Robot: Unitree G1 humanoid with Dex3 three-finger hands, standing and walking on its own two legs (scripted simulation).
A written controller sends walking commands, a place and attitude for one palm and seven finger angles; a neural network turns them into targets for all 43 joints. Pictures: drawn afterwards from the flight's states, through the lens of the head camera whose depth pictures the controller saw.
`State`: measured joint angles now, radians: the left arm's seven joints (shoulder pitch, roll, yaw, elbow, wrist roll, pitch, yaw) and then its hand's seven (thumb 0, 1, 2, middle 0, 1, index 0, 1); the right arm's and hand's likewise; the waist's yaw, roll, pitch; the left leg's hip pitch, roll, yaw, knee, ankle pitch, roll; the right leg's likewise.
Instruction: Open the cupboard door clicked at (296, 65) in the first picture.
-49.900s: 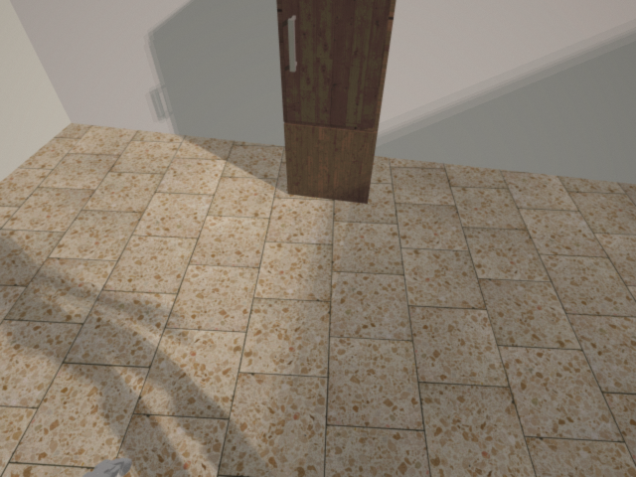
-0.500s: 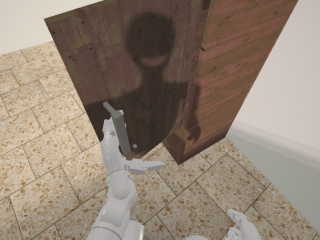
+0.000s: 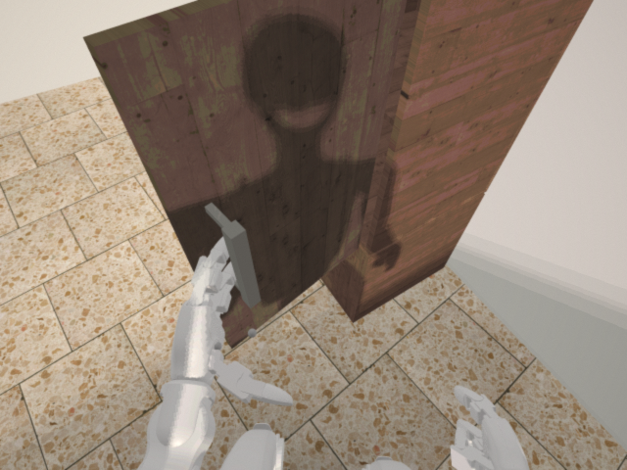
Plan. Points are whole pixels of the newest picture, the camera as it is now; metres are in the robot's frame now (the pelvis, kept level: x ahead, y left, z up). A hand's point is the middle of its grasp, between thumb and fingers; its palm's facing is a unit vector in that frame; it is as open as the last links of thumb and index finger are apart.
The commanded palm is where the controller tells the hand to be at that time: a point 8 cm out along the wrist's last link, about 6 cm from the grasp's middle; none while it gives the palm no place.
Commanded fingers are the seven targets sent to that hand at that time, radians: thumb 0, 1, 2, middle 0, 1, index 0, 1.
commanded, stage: slide the hand sideways off the handle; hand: left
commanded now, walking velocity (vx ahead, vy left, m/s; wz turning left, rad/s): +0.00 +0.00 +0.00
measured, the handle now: (234, 259) +0.36 +0.13 +0.05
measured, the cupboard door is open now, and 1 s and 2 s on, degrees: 100 100 100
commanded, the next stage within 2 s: draw the hand back to the body in 0.66 s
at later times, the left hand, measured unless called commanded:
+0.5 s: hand (220, 384) +0.21 +0.12 +0.05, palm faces -0.01 -1.00 -0.03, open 16.3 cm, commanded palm +0.18 +0.18 +0.05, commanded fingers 0.00 -0.50 0.30 -0.15 -0.30 -0.15 -0.30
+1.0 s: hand (165, 382) +0.20 +0.16 +0.10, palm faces +0.06 -0.99 -0.09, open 16.3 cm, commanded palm +0.17 +0.21 +0.09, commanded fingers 0.00 -0.50 0.30 -0.15 -0.30 -0.15 -0.30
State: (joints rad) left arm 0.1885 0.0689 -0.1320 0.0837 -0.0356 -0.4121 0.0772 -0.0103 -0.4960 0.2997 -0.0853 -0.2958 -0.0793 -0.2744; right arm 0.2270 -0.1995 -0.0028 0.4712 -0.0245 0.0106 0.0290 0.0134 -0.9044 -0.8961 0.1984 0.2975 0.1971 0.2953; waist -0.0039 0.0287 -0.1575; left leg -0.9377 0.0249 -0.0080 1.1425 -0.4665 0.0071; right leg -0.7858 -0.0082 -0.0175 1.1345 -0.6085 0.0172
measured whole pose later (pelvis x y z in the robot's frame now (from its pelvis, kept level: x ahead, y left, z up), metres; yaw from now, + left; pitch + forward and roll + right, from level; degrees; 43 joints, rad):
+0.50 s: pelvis +0.00 -0.02 -0.01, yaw +1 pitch +15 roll -2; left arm 0.44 0.15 -0.03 -0.11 -0.15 -0.39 -0.10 -0.01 -0.50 0.30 -0.15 -0.30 -0.15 -0.30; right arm 0.22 -0.20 0.00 0.45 -0.01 -0.02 -0.03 0.01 -0.90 -0.90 0.20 0.30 0.20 0.30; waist 0.01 0.04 -0.17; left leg -0.98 0.04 -0.04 1.19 -0.48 -0.02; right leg -0.82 0.01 -0.05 1.19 -0.64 -0.01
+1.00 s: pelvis -0.01 -0.02 +0.00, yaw +1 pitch +12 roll -2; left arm 0.48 0.23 0.13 -0.22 -0.26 -0.31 -0.15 -0.01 -0.49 0.30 -0.16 -0.30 -0.15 -0.30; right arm 0.27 -0.20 0.00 0.48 0.03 -0.06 -0.08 0.02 -0.90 -0.90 0.20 0.30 0.20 0.30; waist 0.00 0.06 -0.17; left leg -0.89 0.05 -0.05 1.13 -0.45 -0.03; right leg -0.74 0.02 -0.05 1.12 -0.60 -0.02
